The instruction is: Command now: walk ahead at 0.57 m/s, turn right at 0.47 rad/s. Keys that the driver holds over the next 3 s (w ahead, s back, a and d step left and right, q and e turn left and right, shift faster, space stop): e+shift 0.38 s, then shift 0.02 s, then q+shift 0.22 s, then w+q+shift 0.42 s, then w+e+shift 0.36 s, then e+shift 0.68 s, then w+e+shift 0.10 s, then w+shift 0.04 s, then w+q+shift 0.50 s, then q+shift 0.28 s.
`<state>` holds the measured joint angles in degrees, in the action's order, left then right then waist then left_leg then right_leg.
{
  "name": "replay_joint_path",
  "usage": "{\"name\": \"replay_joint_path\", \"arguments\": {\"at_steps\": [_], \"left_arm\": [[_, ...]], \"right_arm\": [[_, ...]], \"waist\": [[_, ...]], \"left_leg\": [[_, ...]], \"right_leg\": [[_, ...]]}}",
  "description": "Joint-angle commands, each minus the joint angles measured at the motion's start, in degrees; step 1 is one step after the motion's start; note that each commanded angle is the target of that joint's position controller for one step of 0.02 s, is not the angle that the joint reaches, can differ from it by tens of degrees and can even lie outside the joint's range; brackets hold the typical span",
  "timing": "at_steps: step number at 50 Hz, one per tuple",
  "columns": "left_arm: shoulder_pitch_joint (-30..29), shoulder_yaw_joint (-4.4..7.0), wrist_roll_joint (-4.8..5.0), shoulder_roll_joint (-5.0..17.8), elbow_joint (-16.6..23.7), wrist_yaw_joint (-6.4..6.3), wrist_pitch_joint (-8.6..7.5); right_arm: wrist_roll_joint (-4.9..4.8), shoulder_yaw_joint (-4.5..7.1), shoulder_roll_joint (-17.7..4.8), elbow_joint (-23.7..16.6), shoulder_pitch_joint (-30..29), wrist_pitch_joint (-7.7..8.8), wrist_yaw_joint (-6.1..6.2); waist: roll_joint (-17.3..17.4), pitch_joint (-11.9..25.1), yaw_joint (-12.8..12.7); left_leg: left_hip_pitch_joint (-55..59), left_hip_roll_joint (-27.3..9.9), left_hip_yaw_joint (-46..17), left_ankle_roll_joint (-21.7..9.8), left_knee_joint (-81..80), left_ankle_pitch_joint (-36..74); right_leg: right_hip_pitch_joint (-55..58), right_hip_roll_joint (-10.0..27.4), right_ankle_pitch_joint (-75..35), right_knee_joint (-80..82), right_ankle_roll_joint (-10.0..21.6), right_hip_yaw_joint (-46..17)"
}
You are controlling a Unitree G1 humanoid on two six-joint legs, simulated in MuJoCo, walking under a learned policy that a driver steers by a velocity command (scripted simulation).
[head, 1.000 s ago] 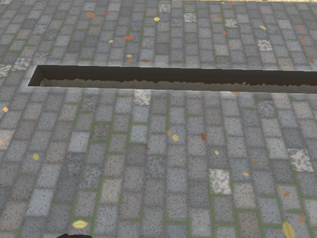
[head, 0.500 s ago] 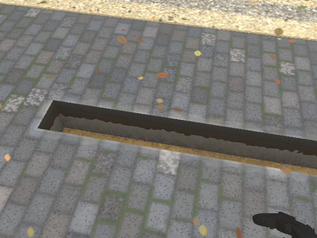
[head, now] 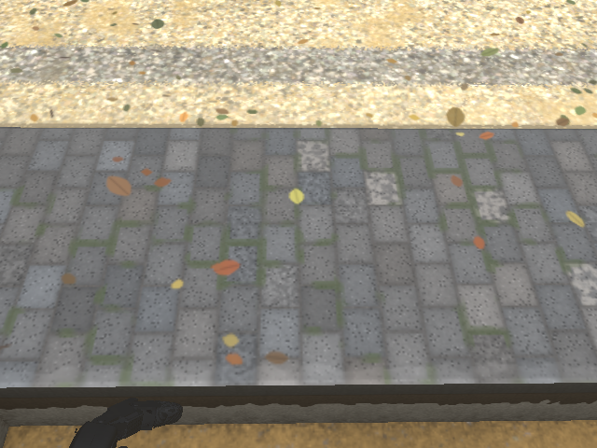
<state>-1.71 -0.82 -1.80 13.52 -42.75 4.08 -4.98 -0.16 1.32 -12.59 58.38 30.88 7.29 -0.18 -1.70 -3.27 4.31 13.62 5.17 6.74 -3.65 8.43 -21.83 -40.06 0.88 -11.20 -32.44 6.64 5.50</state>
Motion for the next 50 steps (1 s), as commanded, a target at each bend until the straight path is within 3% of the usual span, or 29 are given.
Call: {"name": "replay_joint_path", "arguments": {"at_steps": [1,2,3,4,5,6,7,8,12,15,16,18,21,26,27,29,30,31,34,36,38,40,41,42,43,44,46,49,50], "left_arm": [[16.97,5.26,4.41,11.55,-0.46,0.27,-1.19],[28.03,6.16,4.85,14.29,-3.13,-0.17,-1.3],[29.51,5.87,3.41,16.54,-4.74,-0.66,-1.23],[24.95,5.26,-0.11,16.12,-1.26,-0.28,-2.05],[22.51,5.94,0.59,13.49,1.17,-0.35,-1.48],[15.9,6.02,1.01,13.48,4.28,-0.62,-1.07],[11.76,5.73,2.58,12.31,4.99,-0.65,-0.63],[11.49,5.44,2.78,11.64,5.66,-0.88,-0.63],[10.57,5.62,3.47,11.26,7.23,-2.15,0.2],[9.94,7.16,2.57,13.55,8.59,-4.81,4.69],[9.39,7.2,1.59,13.58,10.1,-5.36,5.5],[13.22,6.66,2.78,12.38,10.92,-5.54,5.83],[17.14,6.12,3.36,10.13,10.85,-6.78,5.24],[22.48,4.88,2.83,8.69,7.42,-8.3,4.57],[26.0,5.65,3.51,10.7,6.07,-9.58,3.84],[25.02,5.94,4.19,10.83,5.98,-9.44,2.19],[24.06,6.21,3.7,13.0,5.8,-9.5,1.93],[23.0,6.68,4.2,14.23,6.37,-9.84,1.57],[17.1,5.59,5.47,12.61,5.82,-8.35,1.68],[13.13,4.74,5.98,12.22,5.4,-8.29,2.91],[12.36,5.57,3.94,14.9,3.73,-5.77,1.01],[10.94,5.75,4.25,13.65,2.54,-3.58,0.45],[12.34,5.39,3.62,12.17,1.84,-3.22,0.8],[19.5,6.15,-4.09,14.37,0.46,-3.85,3.19],[25.39,3.35,-3.56,3.9,5.67,-2.74,2.87],[21.83,2.08,-3.88,4.8,7.58,-1.7,2.29],[13.12,3.35,-1.24,10.63,6.33,-1.12,0.9],[3.44,3.13,-1.21,7.46,8.9,-2.41,1.79],[2.53,2.63,-1.43,5.99,9.89,-2.31,2.09]], "right_arm": [[1.12,3.19,-15.8,-4.74,-5.32,-1.33,2.98],[1.65,3.25,-15.85,-6.97,-13.26,-2.12,3.74],[3.91,1.6,-8.29,-9.34,-10.99,-2.38,3.32],[1.71,-0.54,-1.42,-9.94,0.13,-1.71,2.11],[0.28,0.27,-7.77,-11.29,-3.26,-0.43,1.2],[-0.72,1.01,-9.47,-13.52,-7.93,-0.15,1.05],[0.46,1.63,-10.97,-14.44,-11.58,-0.52,1.45],[1.54,2.05,-11.15,-15.51,-12.35,-1.36,1.9],[2.75,2.39,-8.75,-20.15,-15.62,-3.29,3.66],[3.07,1.03,-4.25,-22.11,-17.26,-4.02,2.67],[2.55,1.92,-7.06,-21.01,-13.98,-3.9,1.65],[0.88,3.51,-9.92,-23.11,-19.71,-4.26,1.42],[-0.1,4.1,-11.29,-26.57,-27.55,-3.85,1.19],[-1.07,3.58,-10.57,-25.44,-27.74,-3.86,-0.62],[-3.35,4.28,-12.77,-26.88,-32.63,-4.01,-0.41],[-4.52,3.95,-11.57,-27.57,-33.73,-4.53,0.5],[-3.12,3.94,-12.13,-27.33,-32.69,-4.71,0.32],[-2.53,3.98,-12.57,-28.07,-33.45,-5.2,0.12],[-2.3,2.31,-9.8,-26.99,-25.6,-5.8,-0.44],[-0.07,-0.08,-7.06,-27.73,-22.87,-5.64,-1.63],[-1.45,1.17,-8.58,-25.62,-21.49,-5.44,-2.0],[-1.45,2.01,-10.6,-22.6,-13.48,-5.99,-1.92],[-2.64,3.57,-13.25,-20.25,-6.7,-6.12,-1.48],[2.84,5.28,-18.05,-14.09,2.13,-7.61,-2.46],[2.42,6.18,-28.92,-12.94,6.2,-8.65,-1.23],[-0.81,7.31,-28.16,-14.03,6.7,-9.73,-0.27],[2.6,6.15,-20.46,-15.88,-4.0,-8.89,0.31],[3.74,3.86,-13.35,-10.32,0.25,-5.74,0.68],[2.45,3.85,-13.3,-9.24,1.65,-5.08,0.54]], "waist": [[12.61,13.32,-13.81],[11.1,15.54,-21.04],[-8.32,15.67,-14.5],[-18.06,27.2,-7.42],[-5.36,30.57,-10.28],[1.2,20.36,-7.51],[8.6,12.26,-4.68],[9.35,9.83,-3.44],[5.85,6.4,-0.96],[1.67,17.07,-0.58],[0.56,19.93,0.32],[-0.61,16.11,-2.37],[-4.04,9.72,-5.69],[-6.86,9.82,-9.48],[-10.31,5.96,-12.67],[-9.56,-0.36,-12.43],[-6.34,-1.16,-11.31],[-9.19,-1.8,-10.33],[-8.25,0.11,-5.01],[0.24,3.42,-1.91],[-7.25,6.38,-1.64],[-7.85,6.84,2.19],[-3.95,9.37,5.44],[5.47,7.09,5.85],[34.13,13.68,-1.26],[30.09,19.69,2.08],[10.52,9.53,0.63],[18.05,5.16,0.67],[12.58,5.5,0.41]], "left_leg": [[-17.85,-12.36,-0.54,5.96,25.85,81.29],[-19.97,-9.98,0.49,8.85,44.01,75.13],[-34.53,-1.08,-1.34,9.55,67.9,7.74],[-53.95,2.75,-13.17,12.35,90.83,-17.55],[-53.84,0.09,-18.18,9.53,89.99,-10.96],[-53.96,-2.12,-17.84,8.45,85.62,-8.52],[-51.5,-3.0,-14.95,7.32,81.5,-7.13],[-49.46,-3.82,-15.05,7.13,78.69,-6.09],[-46.48,-5.95,-15.23,7.42,57.74,-1.7],[-37.35,-1.41,-9.72,8.91,54.14,13.62],[-38.29,-1.81,-11.47,8.92,61.22,18.02],[-47.38,-0.24,-13.5,9.49,66.28,11.11],[-66.27,-2.36,-16.32,9.18,70.24,2.77],[-71.58,-6.49,-14.17,7.55,67.8,2.43],[-80.69,-6.31,-19.39,7.25,71.3,-3.21],[-88.83,-4.95,-24.83,5.95,73.75,-9.15],[-85.83,-3.41,-23.69,5.2,71.0,-5.95],[-86.59,-4.16,-23.29,6.12,71.7,-4.29],[-79.6,-9.79,-19.42,6.93,63.55,6.76],[-51.26,-10.37,-10.22,5.13,41.13,27.15],[-32.66,-7.9,-3.73,4.15,43.47,27.99],[-30.12,-5.82,-0.54,0.17,43.14,12.73],[-24.47,-3.3,-0.37,-2.48,37.15,6.85],[-17.28,-2.56,-8.61,-1.31,31.15,-8.45],[-1.81,-14.14,-39.72,-8.13,18.28,-7.93],[-3.63,-17.9,-61.35,-8.51,1.03,-30.23],[-19.69,-17.51,-54.54,-8.11,3.83,-30.67],[-28.96,-12.46,-48.88,-11.32,10.26,-19.17],[-24.65,-12.51,-47.24,-11.28,8.91,-16.67]], "right_leg": [[39.77,-7.43,-1.92,-6.76,0.46,-0.93],[45.19,-4.34,-7.04,1.55,1.72,-5.07],[55.88,4.77,-25.19,-1.39,3.86,-14.94],[72.53,17.31,-33.39,-2.91,18.39,-41.94],[67.09,16.55,-28.5,4.11,19.36,-44.51],[55.19,14.43,-21.31,7.7,19.73,-40.01],[41.75,10.7,-16.61,12.24,17.75,-37.19],[35.02,9.85,-18.41,13.4,17.32,-35.84],[22.87,3.53,-21.54,13.42,13.36,-28.81],[21.25,-1.04,-37.13,4.86,9.07,-24.3],[22.78,0.65,-37.65,1.49,9.09,-26.84],[25.07,0.64,-24.24,2.98,10.31,-31.67],[38.76,6.78,-12.77,2.15,12.01,-40.27],[48.77,11.01,-14.93,-0.16,9.93,-37.15],[53.59,14.47,-4.54,0.95,7.82,-39.93],[52.92,17.85,3.2,3.48,5.67,-39.06],[46.68,17.51,7.34,6.24,5.12,-36.87],[46.3,17.79,9.98,8.02,3.8,-36.34],[37.41,13.62,28.63,12.71,1.14,-27.49],[18.99,8.02,35.14,17.97,-0.49,-15.69],[16.93,9.83,35.07,24.03,-1.26,-12.31],[25.58,8.65,16.83,14.73,-2.98,-6.28],[29.12,7.41,0.54,1.78,-4.24,-3.59],[23.55,5.43,11.31,-23.42,-4.88,-1.81],[-0.82,-5.02,41.64,-44.26,-7.76,-5.86],[-2.71,-5.04,42.8,-46.54,-6.5,-11.4],[0.64,0.61,31.68,-37.92,-3.94,-11.45],[-0.48,-0.23,35.88,-49.15,-2.96,-12.55],[-6.67,-0.7,37.39,-52.33,-1.93,-12.04]]}}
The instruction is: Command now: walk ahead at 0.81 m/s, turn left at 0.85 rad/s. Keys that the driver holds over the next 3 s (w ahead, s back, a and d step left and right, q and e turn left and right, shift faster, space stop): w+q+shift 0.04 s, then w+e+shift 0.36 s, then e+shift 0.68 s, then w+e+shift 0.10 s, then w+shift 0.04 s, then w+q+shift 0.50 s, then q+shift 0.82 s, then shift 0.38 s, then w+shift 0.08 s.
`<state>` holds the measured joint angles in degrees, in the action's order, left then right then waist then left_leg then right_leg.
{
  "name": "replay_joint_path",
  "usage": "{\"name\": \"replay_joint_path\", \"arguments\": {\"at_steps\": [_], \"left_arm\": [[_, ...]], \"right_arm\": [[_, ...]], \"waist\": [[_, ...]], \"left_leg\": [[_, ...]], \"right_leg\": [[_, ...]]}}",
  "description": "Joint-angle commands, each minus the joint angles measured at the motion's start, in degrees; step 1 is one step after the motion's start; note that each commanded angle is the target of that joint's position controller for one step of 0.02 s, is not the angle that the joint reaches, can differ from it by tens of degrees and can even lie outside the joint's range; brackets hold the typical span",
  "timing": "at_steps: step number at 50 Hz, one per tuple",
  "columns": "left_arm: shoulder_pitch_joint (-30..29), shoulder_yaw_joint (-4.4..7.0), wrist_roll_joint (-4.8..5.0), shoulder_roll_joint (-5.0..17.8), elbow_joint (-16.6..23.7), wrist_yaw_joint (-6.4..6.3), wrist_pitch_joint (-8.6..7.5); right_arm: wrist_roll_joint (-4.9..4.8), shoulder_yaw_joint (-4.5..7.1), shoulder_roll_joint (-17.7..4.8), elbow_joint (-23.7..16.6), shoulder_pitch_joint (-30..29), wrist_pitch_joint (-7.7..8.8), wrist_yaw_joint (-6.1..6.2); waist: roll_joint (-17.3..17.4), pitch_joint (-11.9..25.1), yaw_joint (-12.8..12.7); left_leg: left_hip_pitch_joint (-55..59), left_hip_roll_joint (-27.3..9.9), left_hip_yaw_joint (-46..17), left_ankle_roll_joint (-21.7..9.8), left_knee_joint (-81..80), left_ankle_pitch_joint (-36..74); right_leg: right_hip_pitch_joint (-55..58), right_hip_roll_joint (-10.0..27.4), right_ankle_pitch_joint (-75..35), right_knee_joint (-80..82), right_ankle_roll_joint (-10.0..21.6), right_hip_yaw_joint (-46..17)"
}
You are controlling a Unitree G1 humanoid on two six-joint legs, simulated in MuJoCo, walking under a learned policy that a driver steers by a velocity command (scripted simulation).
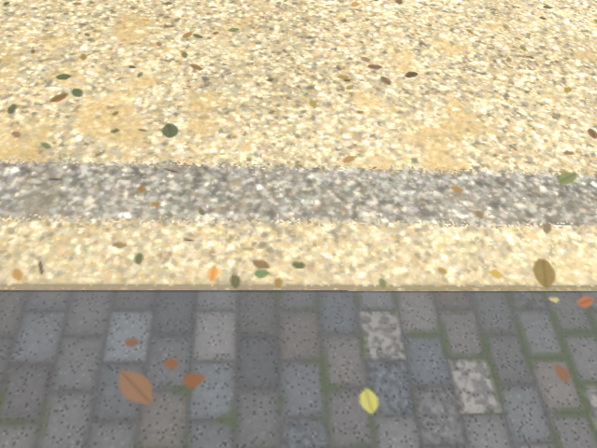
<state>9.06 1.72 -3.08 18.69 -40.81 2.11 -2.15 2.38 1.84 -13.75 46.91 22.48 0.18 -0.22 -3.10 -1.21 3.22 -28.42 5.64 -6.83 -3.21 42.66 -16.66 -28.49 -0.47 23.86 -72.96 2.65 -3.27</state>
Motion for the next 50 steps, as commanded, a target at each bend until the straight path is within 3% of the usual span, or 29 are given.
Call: {"name": "replay_joint_path", "arguments": {"at_steps": [1,2,3,5,6,11,15,18,20,21,22,23,24,25,26,27,28,30,32,35,38,39,40,41,42,43,44,47,50], "left_arm": [[-4.94,-0.98,-1.59,-0.49,8.1,-0.99,-0.59],[-1.53,-1.32,-1.93,0.62,6.97,-1.26,-0.07],[-3.89,-0.97,-1.74,2.2,7.53,-1.52,-0.24],[-4.62,-0.92,0.27,3.56,6.56,-1.3,-0.35],[-8.08,-0.75,0.71,3.84,7.8,-1.22,-0.47],[-12.61,1.09,1.78,5.37,8.79,0.71,0.62],[-16.28,0.02,1.46,1.71,10.69,2.06,0.81],[-12.66,0.46,0.77,1.78,9.94,2.2,0.58],[4.46,2.28,1.73,6.23,5.21,1.26,0.39],[17.56,3.16,1.51,7.66,1.18,0.44,-0.23],[24.91,4.76,0.32,12.44,-0.77,-0.07,-0.46],[22.76,6.39,1.42,17.73,-0.53,0.43,-0.38],[20.88,6.72,3.03,15.75,-1.03,-0.03,-0.94],[19.67,5.98,3.21,13.66,-1.36,-0.67,-1.38],[18.34,3.77,4.91,6.4,1.28,-0.44,-3.62],[14.45,3.22,5.06,5.6,1.05,-0.92,-4.34],[11.54,2.92,4.02,5.77,2.3,-1.48,-4.28],[6.19,2.91,4.55,6.2,3.82,-2.32,-3.79],[3.48,3.64,5.0,8.37,4.2,-3.28,-2.27],[11.92,5.07,5.58,9.68,0.58,-4.1,0.22],[8.61,5.31,5.92,7.09,1.98,-4.73,1.52],[7.02,4.98,5.6,5.16,3.15,-4.67,1.61],[8.65,3.35,3.7,-0.27,4.96,-4.38,1.93],[18.86,1.98,3.37,-3.15,5.85,-3.69,1.87],[26.29,2.44,4.29,2.36,5.16,-2.52,2.27],[21.58,3.4,5.46,5.88,4.9,-2.29,3.23],[14.32,4.34,5.33,8.1,5.29,-2.79,4.19],[8.11,4.32,4.78,5.7,8.07,-3.9,6.03],[5.61,3.41,4.17,2.21,9.42,-3.93,4.97]], "right_arm": [[-1.35,3.7,-12.11,1.65,5.96,3.13,-0.32],[-2.12,4.1,-13.37,-1.91,-0.92,2.18,-0.09],[-2.43,3.52,-10.97,-2.61,-2.91,2.07,-0.06],[-2.39,2.68,-7.38,-2.51,-0.33,3.77,-0.61],[-2.66,3.07,-8.13,-2.33,2.07,4.71,-0.76],[-1.8,3.92,-11.3,-0.29,4.76,5.98,-1.23],[-1.0,2.87,-10.73,1.76,5.89,5.87,-0.35],[-0.24,2.57,-12.77,2.08,5.51,5.95,0.91],[1.96,3.21,-15.45,2.07,5.5,5.1,1.7],[1.42,3.51,-16.87,1.3,2.63,4.66,2.28],[-0.57,2.16,-12.09,-1.98,1.91,5.24,2.31],[-2.61,1.37,-8.44,-5.38,1.89,6.65,1.17],[-1.41,1.12,-10.57,-7.33,-6.32,7.31,1.1],[-1.76,0.48,-10.51,-9.29,-10.25,7.99,0.76],[-2.81,-0.43,-10.46,-14.5,-16.8,9.83,0.24],[-2.85,-0.35,-9.87,-15.01,-18.45,9.99,0.0],[-2.5,-0.48,-9.34,-15.44,-16.79,9.56,-0.45],[-1.37,-0.58,-9.11,-16.57,-15.67,8.92,-0.69],[0.45,-1.77,-5.77,-17.46,-18.19,8.97,-0.49],[-1.72,-0.34,-5.86,-17.8,-17.5,7.89,0.12],[-2.59,2.0,-9.19,-18.84,-16.75,6.38,1.42],[-1.79,2.61,-9.79,-17.37,-11.39,6.24,1.82],[-0.9,2.78,-11.55,-15.91,-4.53,5.94,2.11],[2.03,1.6,-11.08,-17.53,-5.25,5.33,1.87],[0.92,2.57,-12.47,-16.98,-7.31,4.46,1.23],[-0.28,3.11,-11.49,-18.09,-13.67,3.67,1.7],[-0.57,1.77,-6.99,-19.13,-16.6,2.78,2.46],[-0.36,1.89,-7.66,-17.05,-19.76,1.69,2.75],[-0.19,3.29,-9.73,-13.68,-16.51,1.98,2.64]], "waist": [[8.91,4.16,-2.46],[7.08,2.98,-4.97],[5.84,0.84,-4.65],[8.54,-0.37,-2.25],[8.41,-1.59,-0.49],[4.75,-5.31,0.9],[4.42,-9.86,2.87],[7.91,-4.39,0.64],[9.57,6.03,-7.0],[9.3,10.3,-13.44],[1.52,16.01,-14.75],[-17.34,21.5,-10.33],[-3.36,19.98,-11.17],[1.65,14.35,-10.01],[6.13,12.14,-10.16],[7.99,7.87,-6.88],[7.86,4.0,-3.6],[9.36,-2.16,0.44],[9.66,-3.75,-0.14],[1.69,5.72,-3.55],[-2.08,6.82,-0.58],[-2.17,10.01,2.23],[4.4,18.08,2.66],[18.58,25.92,-3.03],[19.53,31.1,-5.57],[15.0,26.41,-5.61],[8.08,18.35,-3.97],[6.72,5.84,-5.15],[8.72,7.61,-4.11]], "left_leg": [[15.01,-10.7,-28.4,-10.87,-26.26,-20.84],[8.73,-9.22,-24.83,-12.29,-29.76,-23.97],[6.42,-9.01,-22.21,-12.53,-31.72,-17.88],[8.99,-10.09,-18.49,-12.93,-35.45,-8.87],[12.55,-12.11,-19.18,-12.87,-37.93,-7.49],[29.87,-16.03,-8.34,-9.31,-45.69,0.91],[34.11,-15.46,2.49,-7.48,-48.52,9.24],[37.03,-16.87,9.38,-4.39,-36.67,62.6],[40.75,-18.15,10.56,-1.13,-12.35,89.23],[35.01,-16.69,12.14,0.63,6.53,87.42],[13.36,-11.11,10.27,2.36,31.48,56.03],[-10.32,4.34,6.27,6.25,55.1,-9.75],[-13.91,0.01,-1.88,4.57,56.33,-4.91],[-14.81,-3.56,-2.72,4.56,52.17,-2.22],[-14.91,-4.13,-4.72,4.55,49.37,-8.14],[-15.49,-6.04,-3.38,3.84,44.39,-7.24],[-13.2,-6.71,-2.48,3.31,41.77,-6.75],[-8.95,-7.69,0.68,4.1,24.8,-4.34],[1.34,-3.28,6.85,6.67,4.47,4.21],[19.16,3.41,6.94,8.64,-11.32,27.54],[23.86,0.91,1.59,7.6,-19.6,30.38],[29.26,-2.11,0.87,6.16,-22.02,34.99],[40.71,-15.39,-8.3,1.26,-15.05,51.4],[49.62,-31.13,-26.96,-8.43,-11.91,76.23],[49.03,-38.51,-37.29,-16.65,-12.04,62.94],[43.36,-34.45,-34.53,-17.08,-16.76,34.15],[32.91,-27.84,-24.78,-12.87,-20.52,17.83],[12.36,-18.47,-7.2,-7.9,-25.3,17.58],[15.89,-20.66,-2.79,-10.77,-26.52,26.82]], "right_leg": [[-18.4,2.08,-2.76,-7.8,2.11,-3.82],[-13.44,2.73,-1.35,4.27,-0.35,-1.24],[-11.12,3.62,-6.49,9.63,-2.42,0.15],[-12.84,4.99,-19.69,13.85,-3.99,3.45],[-15.99,6.0,-23.84,16.49,-4.05,2.67],[-22.93,6.58,-27.72,21.82,0.87,3.82],[-19.73,3.93,-22.63,31.6,4.13,9.18],[-4.58,-2.72,-19.21,36.51,5.9,16.52],[9.7,-9.19,-13.13,36.45,6.95,18.0],[22.23,-8.18,-14.7,40.99,8.89,14.0],[42.34,3.06,-4.89,39.82,15.34,-4.68],[55.75,20.48,-23.54,47.78,27.2,-43.09],[52.24,16.94,-37.85,49.42,24.92,-41.59],[45.14,16.78,-42.84,49.13,23.1,-32.87],[40.97,14.74,-35.27,53.59,20.23,-31.15],[34.36,12.54,-34.58,55.66,18.95,-26.53],[26.76,11.04,-37.5,58.44,18.51,-24.25],[13.16,5.98,-43.41,60.94,15.86,-17.63],[0.72,-1.02,-51.71,58.38,12.33,-9.76],[0.96,-3.62,-38.76,51.51,4.48,-11.81],[6.17,-5.3,-30.7,40.02,-0.09,-15.96],[7.91,-7.41,-29.28,30.79,-2.51,-14.54],[3.94,-9.16,-2.35,13.6,-4.46,-10.51],[-4.64,-11.78,23.82,-3.1,-6.17,-8.5],[-7.41,-5.7,19.02,-16.06,-7.94,-9.53],[-12.08,-1.58,10.95,-20.1,-8.73,-6.22],[-12.67,0.91,4.38,-15.89,-8.72,-3.6],[-5.32,3.1,0.05,-3.58,-8.15,-0.08],[-5.04,4.68,-1.02,5.63,-7.41,1.19]]}}
Over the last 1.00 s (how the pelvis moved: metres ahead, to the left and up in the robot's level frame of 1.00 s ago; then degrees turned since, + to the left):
0.61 0.18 -0.01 -3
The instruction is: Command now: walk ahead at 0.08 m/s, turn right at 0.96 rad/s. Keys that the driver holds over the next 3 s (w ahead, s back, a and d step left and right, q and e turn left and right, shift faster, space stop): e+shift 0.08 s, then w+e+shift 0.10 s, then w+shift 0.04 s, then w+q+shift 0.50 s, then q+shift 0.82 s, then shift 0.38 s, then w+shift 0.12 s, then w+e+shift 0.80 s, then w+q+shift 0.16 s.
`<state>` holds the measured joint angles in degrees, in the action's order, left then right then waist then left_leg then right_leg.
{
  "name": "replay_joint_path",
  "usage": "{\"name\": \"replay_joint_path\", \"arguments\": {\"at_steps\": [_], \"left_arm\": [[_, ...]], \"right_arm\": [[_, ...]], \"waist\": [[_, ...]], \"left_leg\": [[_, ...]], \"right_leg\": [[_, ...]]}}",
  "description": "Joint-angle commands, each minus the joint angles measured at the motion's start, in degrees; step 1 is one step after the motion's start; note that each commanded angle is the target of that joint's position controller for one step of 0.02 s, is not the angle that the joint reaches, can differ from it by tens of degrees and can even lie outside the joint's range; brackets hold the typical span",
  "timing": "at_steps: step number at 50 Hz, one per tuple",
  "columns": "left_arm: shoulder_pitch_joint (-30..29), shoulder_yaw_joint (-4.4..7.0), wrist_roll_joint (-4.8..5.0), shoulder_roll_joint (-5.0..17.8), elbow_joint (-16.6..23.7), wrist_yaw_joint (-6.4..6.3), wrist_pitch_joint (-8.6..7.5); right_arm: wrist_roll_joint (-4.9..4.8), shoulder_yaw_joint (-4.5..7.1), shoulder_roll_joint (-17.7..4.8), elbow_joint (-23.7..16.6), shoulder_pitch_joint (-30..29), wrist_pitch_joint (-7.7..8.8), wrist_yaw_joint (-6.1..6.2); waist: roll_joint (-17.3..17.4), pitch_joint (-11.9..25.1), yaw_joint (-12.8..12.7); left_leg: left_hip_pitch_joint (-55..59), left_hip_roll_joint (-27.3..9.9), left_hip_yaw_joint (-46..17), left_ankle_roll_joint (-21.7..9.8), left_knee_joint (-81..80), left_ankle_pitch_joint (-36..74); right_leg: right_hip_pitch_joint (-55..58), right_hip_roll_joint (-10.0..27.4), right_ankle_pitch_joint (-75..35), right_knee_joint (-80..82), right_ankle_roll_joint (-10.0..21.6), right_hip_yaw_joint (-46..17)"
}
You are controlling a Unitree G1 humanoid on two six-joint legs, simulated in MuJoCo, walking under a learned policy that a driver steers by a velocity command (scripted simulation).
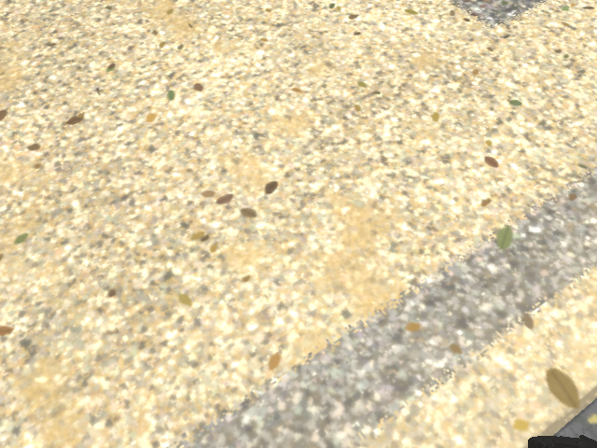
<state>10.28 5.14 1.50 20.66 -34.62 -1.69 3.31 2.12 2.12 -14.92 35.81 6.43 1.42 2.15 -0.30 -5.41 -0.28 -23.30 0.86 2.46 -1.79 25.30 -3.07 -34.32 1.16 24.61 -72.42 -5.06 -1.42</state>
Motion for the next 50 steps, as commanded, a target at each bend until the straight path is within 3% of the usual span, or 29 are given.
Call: {"name": "replay_joint_path", "arguments": {"at_steps": [1,4,8,11,12,13,14,15,16,17,20,23,28,30,32,33,34,35,36,37,38,39,40,41,42,44,46,48,50], "left_arm": [[3.8,0.04,-0.46,0.58,3.28,0.07,-0.56],[1.93,0.5,-0.26,2.09,3.33,0.9,0.07],[3.8,1.56,0.36,4.85,1.56,2.62,0.14],[7.59,1.53,0.16,3.44,-2.47,3.03,-0.27],[12.88,1.07,-0.23,1.78,-5.76,2.84,-0.72],[19.44,0.85,-0.55,0.92,-9.88,2.53,-1.44],[21.87,0.51,-1.14,1.82,-10.17,2.06,-2.77],[15.2,-0.2,-4.7,6.79,-4.2,2.49,-3.03],[14.31,1.01,-4.86,7.83,-3.77,1.82,-3.32],[11.49,0.4,-4.6,6.86,-3.94,1.71,-4.05],[9.11,-0.57,-3.92,4.52,-4.46,1.67,-7.19],[12.88,-0.83,-3.79,2.81,-6.63,1.73,-8.55],[16.37,-1.32,-3.85,0.62,-9.95,1.1,-9.54],[17.37,-1.41,-3.72,0.94,-11.62,0.65,-9.41],[17.2,-1.29,-3.72,2.96,-12.6,0.07,-9.04],[17.08,-0.97,-4.02,4.57,-12.87,-0.37,-8.34],[15.52,-0.44,-4.55,6.46,-12.49,-0.75,-7.28],[13.22,0.11,-4.69,8.17,-11.54,-0.65,-6.5],[11.4,0.2,-4.34,8.48,-10.76,-0.24,-6.73],[10.42,-1.49,-2.64,-0.19,-6.63,1.36,-8.01],[6.94,-2.08,-2.66,1.44,-2.9,1.66,-9.7],[1.59,-2.38,-2.79,1.76,-1.47,1.59,-10.8],[3.12,-2.96,-2.5,0.82,-1.55,1.45,-11.41],[3.03,-3.15,-3.13,0.13,-1.65,1.26,-10.76],[1.69,-1.35,-0.47,2.44,-0.29,0.76,-12.16],[2.81,-0.83,-1.77,3.14,0.2,0.39,-11.2],[-2.56,-1.35,-3.64,0.78,2.81,-0.03,-10.88],[-7.73,-2.39,-3.36,-2.72,4.72,0.11,-10.59],[-10.59,-2.15,-1.82,-2.93,5.77,0.71,-10.42]], "right_arm": [[-0.1,3.31,-9.01,-2.07,-0.33,0.69,0.28],[-0.77,4.05,-10.57,-1.41,-2.29,0.22,0.12],[-3.61,5.98,-14.85,-0.47,-2.92,0.81,-0.81],[-3.95,6.09,-14.33,0.57,-3.08,0.99,-1.29],[-3.76,5.69,-13.02,0.89,-3.41,0.76,-1.45],[-3.09,4.62,-9.23,1.23,-3.05,0.68,-1.9],[-2.36,2.32,-2.74,0.29,-4.55,1.16,-3.51],[2.75,0.64,1.4,-0.56,0.06,-0.58,-3.7],[2.61,1.95,-4.62,-3.27,-8.05,-0.58,-4.0],[0.83,2.61,-7.0,-3.11,-8.27,-0.23,-4.54],[-0.76,4.08,-10.32,2.55,0.6,-0.65,-6.4],[-0.94,3.54,-7.7,3.13,-1.15,-1.42,-7.08],[-0.32,1.68,-4.74,1.3,-8.07,-1.38,-8.19],[-0.27,0.8,-3.63,0.0,-10.3,-1.4,-8.4],[-0.82,0.43,-3.52,-0.32,-8.16,-1.54,-7.49],[-1.15,0.75,-4.62,0.52,-4.11,-1.53,-6.83],[-1.55,1.45,-6.27,2.44,3.97,-1.32,-6.37],[-1.75,2.83,-9.22,5.53,14.89,-0.83,-5.83],[-0.89,4.67,-12.55,8.69,25.28,-0.52,-4.86],[-0.85,6.89,-18.85,7.98,21.24,-1.85,-3.84],[-1.29,7.23,-20.73,6.27,19.12,-1.9,-4.42],[-1.49,6.96,-19.05,6.58,18.96,-1.48,-3.74],[-1.57,6.08,-15.95,7.98,18.03,-1.02,-3.02],[-1.47,5.34,-13.53,8.0,15.11,-0.42,-2.51],[-4.03,3.09,-6.28,2.97,10.19,2.29,-3.54],[-4.79,3.49,-8.98,1.78,5.42,3.53,-3.36],[-4.63,4.17,-11.19,1.7,5.34,3.03,-1.98],[-4.55,4.74,-11.79,2.69,8.0,0.71,-0.28],[-5.0,5.18,-11.86,4.04,12.05,-1.51,0.92]], "waist": [[5.61,13.05,-0.49],[5.92,12.96,-0.69],[10.06,12.55,-1.92],[7.52,10.44,-3.95],[4.21,9.18,-5.88],[-3.06,6.94,-7.55],[-15.73,3.23,-8.1],[-17.59,2.26,-4.61],[-9.3,-0.02,-7.35],[-7.61,-1.99,-5.29],[-6.33,-0.4,-1.45],[-3.36,-1.27,-1.77],[-3.45,-5.22,-3.4],[-3.17,-6.02,-3.53],[-4.86,-2.13,-1.43],[-6.65,1.28,1.02],[-8.62,5.86,5.22],[-8.8,11.35,10.23],[-5.3,15.23,15.08],[15.24,15.03,8.43],[8.77,19.97,8.02],[1.03,13.97,8.25],[-3.82,6.95,3.83],[-5.75,3.7,0.89],[-5.68,6.12,-0.43],[-3.55,4.14,-3.55],[-3.86,1.82,-2.83],[-0.55,4.46,-0.22],[3.59,9.1,2.71]], "left_leg": [[12.2,-17.44,-11.75,-12.94,-9.37,13.19],[10.76,-19.03,-8.09,-12.62,-11.18,4.6],[6.73,-19.34,-5.54,-8.08,-17.79,-26.62],[3.93,-18.43,-1.82,-5.26,-15.67,-32.38],[0.14,-15.94,0.83,-3.8,-10.86,-34.66],[-6.68,-11.04,5.23,-1.46,1.45,-34.5],[-24.54,-5.93,7.61,1.89,27.14,-33.47],[-38.68,-1.81,4.54,1.67,36.01,-29.62],[-40.29,-5.42,-3.16,1.56,38.24,-19.52],[-38.8,-4.38,-6.41,1.51,37.13,-12.51],[-26.75,-1.57,-8.77,3.04,35.43,-3.17],[-27.29,-1.37,-6.28,1.96,35.17,0.96],[-26.83,-3.76,1.24,-1.88,25.88,3.4],[-24.07,-3.24,5.58,-4.39,20.66,0.67],[-14.41,1.11,10.44,-7.89,16.88,-2.99],[-10.39,3.71,11.7,-9.32,16.97,-6.58],[-3.25,5.55,11.42,-10.88,17.49,-11.03],[9.1,7.44,9.43,-12.46,16.98,-15.86],[25.83,6.98,2.82,-13.66,11.02,-18.4],[41.88,-8.73,-29.62,-21.42,0.92,-29.86],[45.62,-15.66,-52.87,-27.12,-8.52,-23.92],[40.69,-16.26,-47.19,-24.71,-9.69,-10.01],[29.85,-15.07,-40.33,-22.13,-9.08,4.57],[21.88,-11.56,-32.54,-19.64,-8.06,13.61],[18.83,-8.85,-32.22,-19.82,-10.29,11.2],[12.76,-5.94,-26.21,-18.11,-11.65,18.07],[4.01,-0.3,-19.27,-14.62,-9.09,31.01],[0.78,4.54,-15.88,-9.62,-4.86,33.05],[1.45,6.24,-18.06,-3.94,-1.89,25.52]], "right_leg": [[1.05,3.94,-3.16,7.12,0.6,-0.93],[4.39,5.12,-7.54,13.05,1.91,-0.16],[13.29,4.36,-5.59,22.42,5.89,4.63],[22.81,1.82,-1.92,32.98,9.12,9.99],[29.26,-0.47,-2.61,40.05,10.2,12.3],[37.32,-1.73,0.08,47.62,11.74,10.0],[45.03,10.1,7.86,53.21,15.73,-11.18],[42.55,20.51,16.74,60.74,18.43,-30.18],[37.26,22.19,24.88,66.48,20.0,-31.82],[35.04,19.93,20.58,67.32,18.02,-26.92],[32.37,13.59,3.14,68.55,11.98,-7.32],[34.51,12.77,-4.73,68.94,10.49,1.14],[37.89,12.63,-15.49,70.74,9.81,10.88],[40.83,12.56,-30.4,68.96,8.98,14.63],[43.83,12.86,-67.33,61.29,7.75,17.55],[46.87,13.48,-82.8,54.26,7.36,17.89],[47.37,14.53,-91.57,43.47,7.8,17.75],[42.6,15.02,-90.86,29.19,9.09,16.69],[30.09,12.88,-76.99,11.56,8.65,16.16],[0.81,-1.97,-13.2,-14.58,3.61,13.84],[-10.94,-6.36,-0.74,-23.9,3.95,-0.8],[-13.51,-2.03,-3.61,-21.88,4.68,-4.6],[-9.89,0.42,-5.23,-14.65,4.9,-4.11],[-6.21,2.86,-4.37,-8.91,4.35,-4.11],[-3.17,1.21,-2.37,-9.41,4.0,-7.53],[-1.83,3.27,-4.4,0.39,2.16,-6.24],[2.12,0.49,-9.19,14.14,0.51,-1.49],[8.0,-4.74,-18.06,28.86,-0.15,1.37],[15.13,-9.56,-29.06,39.52,-0.11,2.24]]}}
Over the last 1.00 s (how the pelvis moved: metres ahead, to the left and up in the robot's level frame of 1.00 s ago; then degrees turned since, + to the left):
0.76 0.01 0.02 -35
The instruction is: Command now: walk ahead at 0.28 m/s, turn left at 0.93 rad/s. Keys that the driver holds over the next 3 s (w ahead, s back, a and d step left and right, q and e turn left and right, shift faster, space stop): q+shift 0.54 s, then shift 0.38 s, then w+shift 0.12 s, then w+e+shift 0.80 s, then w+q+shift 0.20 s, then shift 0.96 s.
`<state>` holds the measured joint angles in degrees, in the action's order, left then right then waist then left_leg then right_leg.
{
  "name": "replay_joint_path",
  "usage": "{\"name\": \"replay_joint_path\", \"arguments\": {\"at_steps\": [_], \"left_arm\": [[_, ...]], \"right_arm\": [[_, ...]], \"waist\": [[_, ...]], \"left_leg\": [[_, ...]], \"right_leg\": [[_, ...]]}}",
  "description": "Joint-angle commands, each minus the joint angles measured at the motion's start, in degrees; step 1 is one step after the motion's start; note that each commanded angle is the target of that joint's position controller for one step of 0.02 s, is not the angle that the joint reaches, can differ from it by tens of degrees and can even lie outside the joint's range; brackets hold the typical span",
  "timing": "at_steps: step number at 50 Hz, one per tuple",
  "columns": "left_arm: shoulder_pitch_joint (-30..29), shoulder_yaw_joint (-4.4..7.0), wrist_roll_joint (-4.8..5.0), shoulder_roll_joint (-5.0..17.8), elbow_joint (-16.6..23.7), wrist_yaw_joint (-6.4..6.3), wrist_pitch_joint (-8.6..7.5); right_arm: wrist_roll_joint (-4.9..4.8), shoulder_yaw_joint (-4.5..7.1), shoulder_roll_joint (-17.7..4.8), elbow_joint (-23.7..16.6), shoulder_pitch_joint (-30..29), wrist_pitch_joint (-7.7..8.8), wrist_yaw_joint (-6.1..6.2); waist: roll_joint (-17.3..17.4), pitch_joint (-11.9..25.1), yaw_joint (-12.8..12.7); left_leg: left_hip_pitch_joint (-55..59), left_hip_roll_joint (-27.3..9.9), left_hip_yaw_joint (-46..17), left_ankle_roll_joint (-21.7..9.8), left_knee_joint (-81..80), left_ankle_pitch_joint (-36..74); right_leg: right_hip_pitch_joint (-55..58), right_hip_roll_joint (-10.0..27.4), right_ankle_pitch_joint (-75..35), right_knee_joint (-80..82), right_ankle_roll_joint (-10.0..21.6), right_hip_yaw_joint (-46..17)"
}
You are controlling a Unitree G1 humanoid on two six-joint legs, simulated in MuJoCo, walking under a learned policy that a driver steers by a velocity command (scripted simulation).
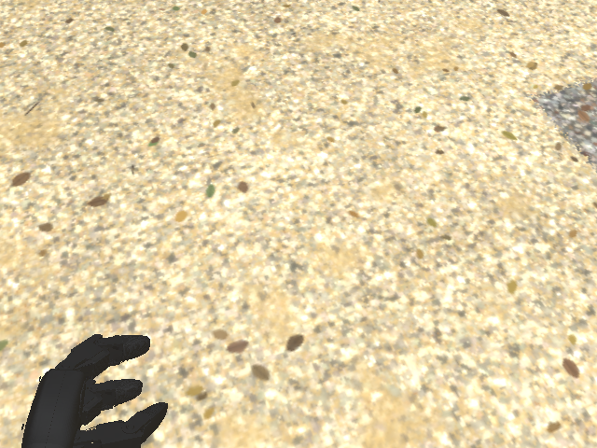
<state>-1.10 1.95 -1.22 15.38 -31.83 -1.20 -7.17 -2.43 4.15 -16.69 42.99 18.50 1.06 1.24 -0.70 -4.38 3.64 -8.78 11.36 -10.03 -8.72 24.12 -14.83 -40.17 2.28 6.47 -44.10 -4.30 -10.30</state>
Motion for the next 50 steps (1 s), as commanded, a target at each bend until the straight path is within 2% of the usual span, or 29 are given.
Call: {"name": "replay_joint_path", "arguments": {"at_steps": [1,3,5,6,7,8,9,10,11,13,15,16,20,24,26,27,28,29,30,31,33,35,40,44,46,47,48,49,50], "left_arm": [[-0.35,1.48,1.51,3.24,3.54,0.54,0.14],[-0.62,2.65,1.9,5.93,3.87,0.67,0.15],[8.47,3.95,1.14,8.2,1.56,0.11,-0.16],[16.24,3.75,0.22,8.4,-0.13,-0.37,-0.04],[16.76,3.08,-1.48,9.51,1.4,-0.77,0.82],[15.01,3.23,-2.22,9.63,1.47,-0.46,1.47],[7.39,3.69,-0.97,8.76,3.46,-0.88,2.22],[5.33,2.44,-0.51,4.08,4.58,-1.62,3.29],[3.56,1.69,-0.22,3.39,4.96,-2.06,4.44],[2.19,2.39,-0.35,5.63,3.29,-2.03,5.51],[5.11,3.28,-0.9,7.07,1.23,-1.92,5.51],[5.81,3.65,-0.95,7.59,0.54,-1.84,5.44],[3.76,4.8,0.0,9.91,-0.6,-1.56,5.65],[3.06,5.81,1.0,11.5,-1.94,-0.84,6.1],[3.44,5.81,1.67,10.58,-2.86,-0.69,6.54],[5.25,5.37,1.86,8.34,-3.67,-0.62,6.99],[8.01,4.73,1.74,5.7,-4.87,-0.14,7.68],[4.87,4.45,0.22,5.21,-0.18,-0.27,7.29],[-0.85,5.09,0.34,7.86,0.63,-0.63,6.82],[0.84,5.36,1.07,8.48,0.0,-0.74,6.87],[5.58,5.67,0.03,8.64,-3.2,-1.34,7.34],[7.3,5.42,0.4,7.76,-3.91,-0.83,7.4],[4.62,3.11,1.21,3.99,-3.13,0.15,7.46],[5.54,2.88,1.86,4.87,-3.3,0.87,7.41],[7.79,2.59,1.87,3.94,-4.22,1.12,7.07],[10.79,2.03,1.31,2.71,-5.26,1.51,6.66],[13.33,2.46,0.92,4.77,-6.25,1.51,6.37],[17.74,3.33,1.12,8.67,-6.73,1.3,6.18],[23.05,4.83,1.21,13.05,-9.33,1.47,5.81]], "right_arm": [[-0.39,3.16,-9.7,-2.97,0.67,-1.84,2.2],[-0.06,3.04,-8.16,-4.26,-1.67,-2.32,2.55],[0.31,2.72,-6.72,-6.98,-7.09,-2.06,2.38],[1.4,1.37,-3.03,-7.95,-6.04,-2.22,1.7],[3.24,-0.44,2.38,-9.24,0.64,-2.37,1.24],[1.2,0.57,-4.32,-9.1,11.54,-2.27,-0.4],[-0.11,2.12,-10.63,-7.87,7.76,-3.21,-1.04],[0.19,3.04,-13.3,-8.32,-0.1,-4.17,-0.75],[0.37,3.29,-13.07,-9.23,-2.63,-5.26,-0.16],[0.62,2.06,-8.74,-10.85,-3.96,-5.82,0.24],[0.82,0.94,-4.98,-11.72,-5.05,-5.06,0.45],[0.99,0.73,-4.65,-12.0,-5.79,-4.83,0.41],[1.19,1.15,-6.43,-11.88,-7.06,-5.09,-0.36],[0.99,2.14,-7.92,-10.86,-6.86,-5.83,-1.28],[0.92,2.82,-7.84,-9.28,-4.15,-6.16,-1.54],[1.0,3.79,-9.05,-7.68,-0.67,-6.26,-1.2],[1.25,4.79,-12.65,-7.27,2.25,-5.94,-0.39],[2.81,5.66,-20.03,-9.68,-0.52,-4.77,0.1],[4.57,4.92,-16.72,-10.94,-3.52,-3.07,-0.11],[4.46,4.06,-14.95,-11.03,-7.03,-1.9,-0.03],[2.51,2.44,-9.94,-11.58,-11.98,-1.42,0.2],[2.95,1.11,-7.53,-11.29,-11.62,-1.5,0.7],[3.02,0.77,-7.6,-9.8,-8.68,-1.97,1.06],[3.0,0.58,-7.61,-8.95,-8.47,-2.42,0.14],[2.23,-0.03,-6.21,-8.47,-9.99,-2.5,-0.02],[1.84,-0.76,-4.21,-7.71,-8.92,-2.36,-0.03],[2.19,-0.65,-4.33,-7.2,-6.43,-2.04,-0.23],[2.98,-0.94,-3.28,-7.58,-5.67,-1.44,-0.78],[1.37,-0.6,-3.58,-9.57,-9.39,-0.36,-0.99]], "waist": [[5.65,8.71,-0.69],[7.69,8.27,-1.67],[8.62,13.16,-7.16],[4.09,21.61,-9.07],[-9.41,26.91,-5.07],[-16.75,35.0,0.07],[-12.41,29.21,-0.1],[-4.54,20.89,-2.97],[-1.79,16.14,-2.47],[-2.92,8.33,-1.47],[-4.77,9.12,-2.66],[-5.05,10.4,-3.02],[-5.6,12.43,-2.44],[-7.72,11.45,-2.06],[-6.13,11.66,-0.51],[-2.97,11.1,0.22],[9.54,6.14,0.32],[20.9,4.77,-1.73],[13.23,6.16,0.8],[11.72,6.26,-1.99],[9.08,8.07,-4.22],[8.56,10.25,-4.93],[8.81,10.08,-2.26],[9.83,9.07,-1.33],[8.84,8.43,-3.26],[7.33,10.85,-4.74],[5.24,11.81,-3.74],[-2.83,10.69,-3.68],[-14.87,6.4,-6.05]], "left_leg": [[-12.09,-4.41,-8.07,4.37,0.41,32.82],[-9.09,-5.21,-12.78,5.69,4.56,26.04],[-5.02,-3.55,-12.24,7.99,17.46,25.19],[-8.39,-1.8,-7.95,9.77,33.54,4.85],[-21.82,3.09,-4.8,10.77,48.32,-32.33],[-23.33,-2.72,-7.89,12.01,60.78,-28.87],[-27.07,-7.49,-2.51,13.85,65.64,-19.93],[-28.67,-9.75,1.15,14.44,62.74,-13.14],[-26.85,-10.41,3.05,14.79,60.31,-9.98],[-23.05,-12.04,6.42,14.19,51.45,-9.13],[-22.7,-13.32,8.25,13.64,45.54,-9.7],[-23.05,-14.58,8.09,13.39,43.57,-9.46],[-18.41,-17.51,8.58,11.48,35.03,-4.77],[-10.62,-16.06,12.83,8.93,23.94,-3.94],[-4.35,-13.94,15.18,6.59,14.4,-1.61],[0.71,-12.31,13.73,4.54,9.84,-1.9],[4.81,-20.09,-1.64,-0.72,-2.16,2.59],[3.28,-32.39,-25.99,-10.77,-7.35,5.27],[-0.54,-31.65,-22.53,-11.25,-9.07,3.33],[-2.07,-29.36,-17.15,-7.72,-8.85,2.07],[-2.99,-25.49,-9.81,-3.24,-5.78,6.49],[-4.62,-23.02,-5.68,-3.06,-4.18,15.18],[0.28,-22.27,-4.58,-3.55,-1.31,19.47],[-2.21,-23.5,-7.77,-5.21,0.47,22.24],[-3.41,-22.03,-8.07,-3.87,2.37,22.54],[-5.63,-19.88,-7.28,-1.77,1.56,8.27],[-9.83,-16.67,-6.7,0.34,3.47,-8.32],[-18.44,-12.0,-2.53,2.82,12.09,-23.83],[-30.06,-6.58,9.44,5.94,23.68,-21.09]], "right_leg": [[22.6,-11.6,-13.21,14.03,-0.87,10.23],[24.02,-10.74,-14.11,18.4,-0.46,6.42],[33.11,-6.99,-22.8,25.19,1.14,4.38],[47.62,3.1,-30.36,22.23,5.25,-1.69],[60.74,17.1,-60.67,13.89,11.03,-17.49],[61.21,29.23,-46.87,15.35,21.31,-33.56],[53.78,26.15,-19.93,20.33,24.14,-31.26],[44.5,18.46,-4.18,22.95,19.86,-20.05],[36.15,13.77,-0.8,24.93,16.31,-13.32],[24.01,9.04,-4.02,27.6,14.59,-3.27],[25.17,9.85,-8.64,28.88,16.72,0.36],[27.02,11.63,-9.64,29.1,17.92,0.58],[26.47,15.04,-3.15,30.49,18.05,4.45],[24.47,15.2,4.83,29.88,14.92,11.25],[23.21,14.72,9.65,25.65,11.97,14.55],[19.47,12.49,14.3,19.34,9.18,16.97],[8.08,6.39,21.65,3.65,3.6,22.28],[-7.52,-2.51,31.19,-10.2,0.29,16.98],[-6.64,-1.7,28.02,-17.9,1.76,8.26],[-5.41,-0.85,21.22,-19.03,3.17,6.94],[-1.83,0.04,13.25,-20.27,2.21,7.82],[3.52,-0.92,10.2,-23.58,1.0,8.9],[7.63,-0.29,10.15,-7.59,0.06,9.0],[16.09,-0.82,15.36,2.16,0.81,9.95],[21.72,-1.36,9.57,12.96,1.76,10.78],[29.18,-1.77,3.61,20.88,2.65,11.6],[34.35,-0.22,6.84,17.29,4.09,9.86],[37.38,7.12,18.9,19.05,8.32,1.27],[36.76,14.4,46.46,29.98,16.22,-15.54]]}}
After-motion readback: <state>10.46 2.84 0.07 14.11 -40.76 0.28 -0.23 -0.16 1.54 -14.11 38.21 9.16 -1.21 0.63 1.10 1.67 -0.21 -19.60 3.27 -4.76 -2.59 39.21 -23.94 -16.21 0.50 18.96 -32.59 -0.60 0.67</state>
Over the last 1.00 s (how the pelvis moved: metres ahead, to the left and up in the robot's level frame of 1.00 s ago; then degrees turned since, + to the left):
0.48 -0.04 0.01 17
